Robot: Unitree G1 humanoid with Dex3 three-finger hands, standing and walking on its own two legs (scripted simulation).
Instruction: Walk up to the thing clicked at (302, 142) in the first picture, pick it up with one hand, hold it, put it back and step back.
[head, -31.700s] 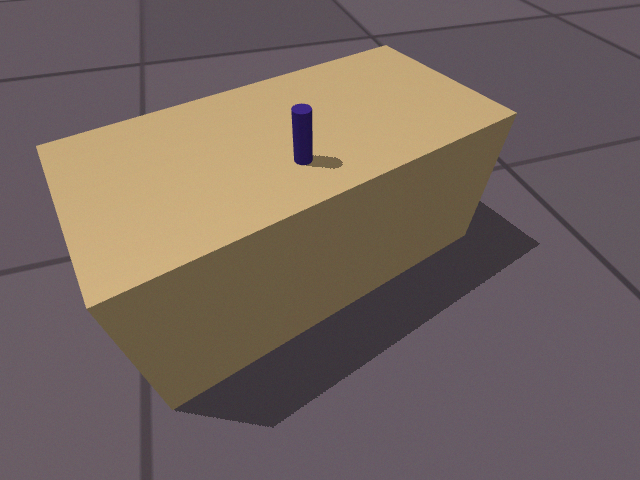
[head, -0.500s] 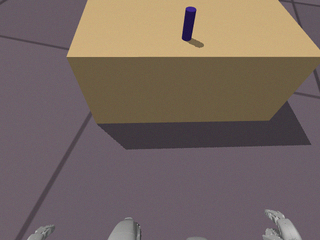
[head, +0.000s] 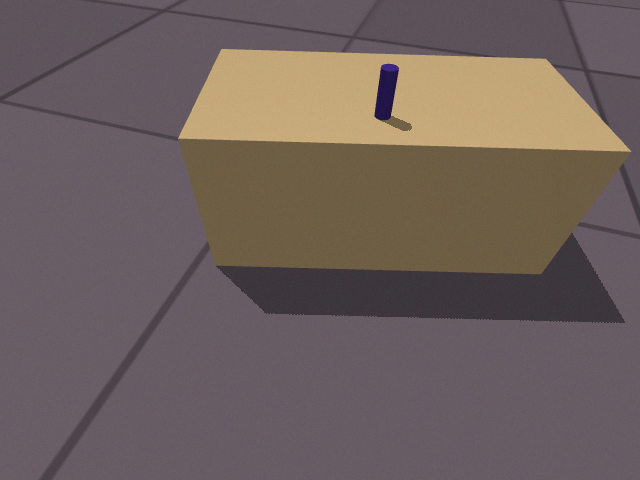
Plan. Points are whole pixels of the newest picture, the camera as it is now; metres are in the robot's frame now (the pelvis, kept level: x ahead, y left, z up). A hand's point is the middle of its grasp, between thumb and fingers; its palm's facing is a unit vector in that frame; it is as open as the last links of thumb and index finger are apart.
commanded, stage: step back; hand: right
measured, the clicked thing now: (386, 93) +1.18 -0.18 -0.09
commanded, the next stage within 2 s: stand in 0.68 s
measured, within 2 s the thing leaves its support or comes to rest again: neither
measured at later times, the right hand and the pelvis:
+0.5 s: hand out of the picture +0.13 -0.24 -0.14, palm faces -0.05 +0.93 -0.35, open 7.4 cm; pelvis +0.04 +0.01 +0.01, yaw +2 degrees
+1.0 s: hand out of the picture +0.15 -0.24 -0.13, palm faces -0.02 +0.94 -0.33, open 7.4 cm; pelvis +0.04 +0.01 +0.02, yaw +1 degrees
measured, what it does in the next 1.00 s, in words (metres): stands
